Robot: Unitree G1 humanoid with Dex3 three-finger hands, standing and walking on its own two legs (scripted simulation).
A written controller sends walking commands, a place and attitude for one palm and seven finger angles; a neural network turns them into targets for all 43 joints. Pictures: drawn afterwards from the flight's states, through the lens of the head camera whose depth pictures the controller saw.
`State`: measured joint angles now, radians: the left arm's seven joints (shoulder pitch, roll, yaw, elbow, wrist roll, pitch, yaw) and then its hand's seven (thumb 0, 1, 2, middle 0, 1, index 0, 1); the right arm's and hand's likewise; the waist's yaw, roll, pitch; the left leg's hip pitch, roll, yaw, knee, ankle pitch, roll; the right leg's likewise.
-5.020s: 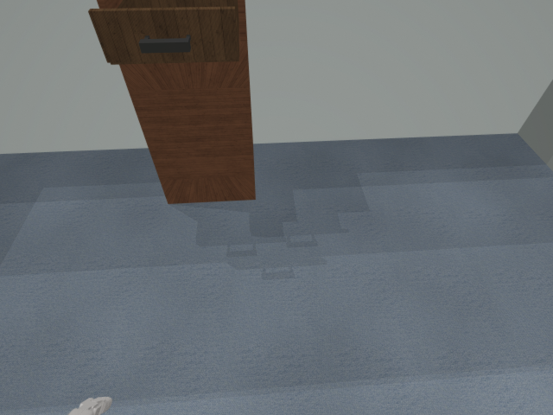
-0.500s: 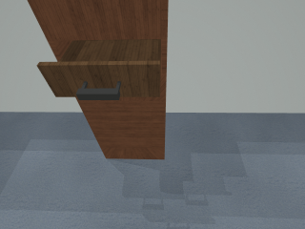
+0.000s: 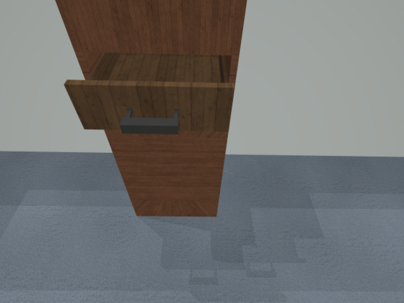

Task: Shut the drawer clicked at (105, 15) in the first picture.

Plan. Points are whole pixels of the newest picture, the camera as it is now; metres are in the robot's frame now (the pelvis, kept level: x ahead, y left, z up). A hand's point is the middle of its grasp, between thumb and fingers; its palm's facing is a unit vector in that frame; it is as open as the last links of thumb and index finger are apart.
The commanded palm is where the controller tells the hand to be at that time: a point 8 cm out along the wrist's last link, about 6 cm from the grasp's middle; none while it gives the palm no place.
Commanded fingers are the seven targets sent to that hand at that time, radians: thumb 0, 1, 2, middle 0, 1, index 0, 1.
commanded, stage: look again from close up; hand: left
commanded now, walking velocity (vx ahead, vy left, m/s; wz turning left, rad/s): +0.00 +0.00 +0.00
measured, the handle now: (151, 119) +0.49 +0.16 +0.09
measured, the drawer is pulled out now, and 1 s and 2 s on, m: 0.15 0.15 0.15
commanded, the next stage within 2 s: shuffle to correct the standing spot in 0.02 s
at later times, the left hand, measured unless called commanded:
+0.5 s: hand out of the picture -0.02 +0.12 -0.18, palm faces +0.09 -0.98 -0.17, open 7.4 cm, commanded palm none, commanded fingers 0.00 0.90 0.90 -0.20 -0.30 -0.20 -0.30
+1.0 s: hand out of the picture +0.06 +0.11 -0.17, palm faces +0.12 -0.97 -0.23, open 7.3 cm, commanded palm none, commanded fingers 0.00 0.90 0.90 -0.20 -0.30 -0.20 -0.30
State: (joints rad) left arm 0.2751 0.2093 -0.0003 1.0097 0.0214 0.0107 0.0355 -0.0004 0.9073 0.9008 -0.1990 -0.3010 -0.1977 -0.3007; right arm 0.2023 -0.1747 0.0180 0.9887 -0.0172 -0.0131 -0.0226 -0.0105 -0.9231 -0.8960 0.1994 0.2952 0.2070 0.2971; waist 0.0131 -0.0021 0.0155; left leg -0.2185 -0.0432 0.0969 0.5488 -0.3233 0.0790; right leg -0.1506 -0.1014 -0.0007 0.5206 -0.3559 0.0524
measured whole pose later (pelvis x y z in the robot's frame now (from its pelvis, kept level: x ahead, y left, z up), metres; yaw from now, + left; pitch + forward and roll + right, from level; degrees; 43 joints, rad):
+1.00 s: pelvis +0.05 -0.07 +0.00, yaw +6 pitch +0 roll +0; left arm 0.25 0.17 0.01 1.02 0.02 0.00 0.04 0.01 0.92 0.90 -0.20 -0.30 -0.20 -0.30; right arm 0.20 -0.18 -0.02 1.04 -0.01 0.03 -0.03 0.00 -0.92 -0.90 0.20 0.29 0.20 0.30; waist 0.01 0.00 0.05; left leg -0.23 0.03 0.08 0.56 -0.32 0.00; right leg -0.26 -0.04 -0.10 0.58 -0.31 -0.02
